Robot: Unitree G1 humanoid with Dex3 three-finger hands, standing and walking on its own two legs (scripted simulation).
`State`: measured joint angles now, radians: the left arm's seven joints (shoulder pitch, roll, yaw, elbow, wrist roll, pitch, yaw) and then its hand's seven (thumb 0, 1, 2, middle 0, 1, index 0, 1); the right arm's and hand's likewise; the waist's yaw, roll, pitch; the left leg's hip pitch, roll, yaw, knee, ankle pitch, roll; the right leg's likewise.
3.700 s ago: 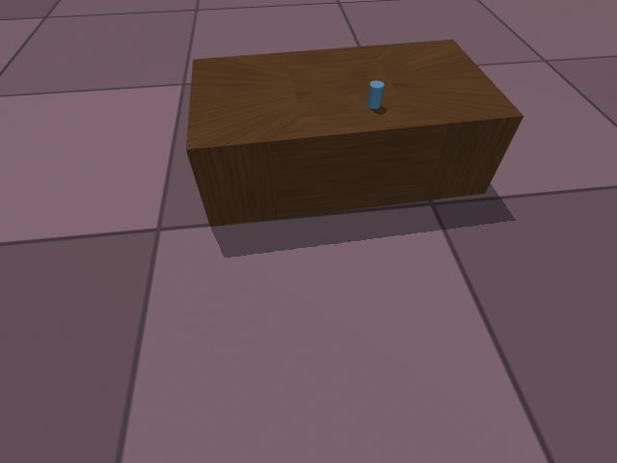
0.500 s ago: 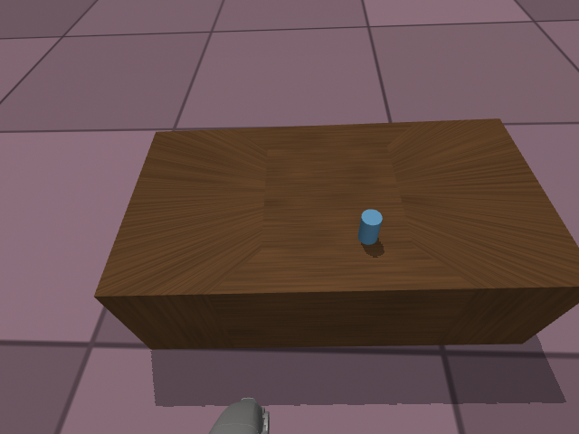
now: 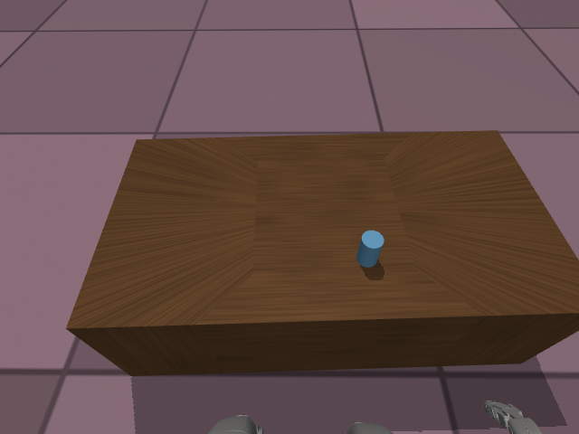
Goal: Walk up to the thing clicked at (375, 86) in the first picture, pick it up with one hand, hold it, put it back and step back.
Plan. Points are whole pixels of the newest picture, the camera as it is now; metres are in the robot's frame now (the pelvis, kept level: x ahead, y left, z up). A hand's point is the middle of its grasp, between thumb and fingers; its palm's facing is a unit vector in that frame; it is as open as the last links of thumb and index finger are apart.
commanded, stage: walk up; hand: right
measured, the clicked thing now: (369, 249) +0.56 -0.18 -0.29
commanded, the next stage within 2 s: stand in 1.26 s
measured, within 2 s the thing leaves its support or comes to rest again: neither
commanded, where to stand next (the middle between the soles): +0.07 +0.03 m, yaw +2 degrees
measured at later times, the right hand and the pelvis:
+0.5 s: hand out of the picture +0.09 -0.26 -0.13, palm faces +0.00 +0.94 -0.34, open 7.4 cm; pelvis +0.02 +0.00 +0.03, yaw +0 degrees
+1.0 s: hand out of the picture +0.12 -0.24 -0.12, palm faces -0.02 +0.95 -0.32, open 7.3 cm; pelvis +0.03 +0.01 +0.03, yaw +0 degrees
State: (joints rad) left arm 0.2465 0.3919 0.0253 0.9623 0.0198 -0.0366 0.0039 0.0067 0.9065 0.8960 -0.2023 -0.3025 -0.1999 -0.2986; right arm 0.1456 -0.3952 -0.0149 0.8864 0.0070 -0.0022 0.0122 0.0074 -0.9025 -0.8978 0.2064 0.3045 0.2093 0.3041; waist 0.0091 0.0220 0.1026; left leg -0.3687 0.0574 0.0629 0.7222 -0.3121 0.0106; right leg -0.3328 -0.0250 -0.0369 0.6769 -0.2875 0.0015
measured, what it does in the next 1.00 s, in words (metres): stands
